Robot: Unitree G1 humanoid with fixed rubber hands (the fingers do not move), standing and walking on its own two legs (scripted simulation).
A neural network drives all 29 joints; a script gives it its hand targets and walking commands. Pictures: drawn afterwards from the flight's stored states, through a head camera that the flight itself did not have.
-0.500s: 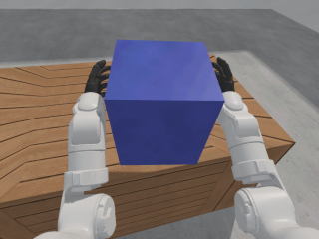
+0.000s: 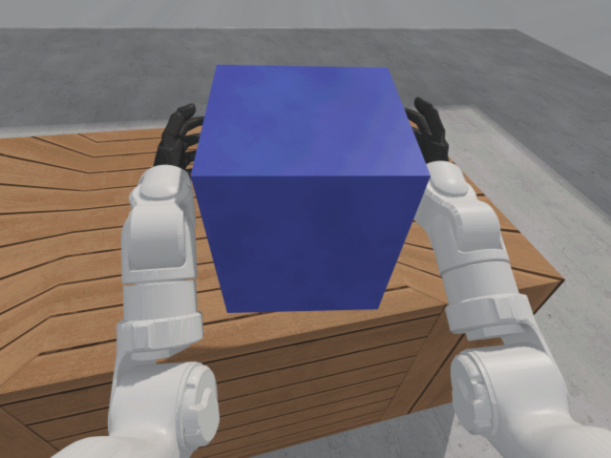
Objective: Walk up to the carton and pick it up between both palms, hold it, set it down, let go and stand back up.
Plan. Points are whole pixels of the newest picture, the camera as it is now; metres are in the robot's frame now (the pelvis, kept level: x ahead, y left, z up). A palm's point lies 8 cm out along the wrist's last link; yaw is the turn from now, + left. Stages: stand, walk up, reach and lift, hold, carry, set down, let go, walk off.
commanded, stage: hold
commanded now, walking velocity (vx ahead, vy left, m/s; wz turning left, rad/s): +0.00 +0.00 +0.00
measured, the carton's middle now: (303, 196) +0.38 -0.01 +0.17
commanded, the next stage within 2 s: none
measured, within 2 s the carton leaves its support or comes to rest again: neither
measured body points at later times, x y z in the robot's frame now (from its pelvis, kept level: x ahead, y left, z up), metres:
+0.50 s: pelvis +0.00 +0.00 +0.00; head -0.05 +0.03 +0.45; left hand +0.38 +0.15 +0.24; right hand +0.38 -0.16 +0.25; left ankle +0.05 +0.12 -0.75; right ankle +0.00 -0.10 -0.75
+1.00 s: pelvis +0.00 +0.00 +0.00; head -0.05 +0.03 +0.45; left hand +0.38 +0.15 +0.24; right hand +0.38 -0.15 +0.26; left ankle +0.05 +0.12 -0.75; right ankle +0.00 -0.10 -0.75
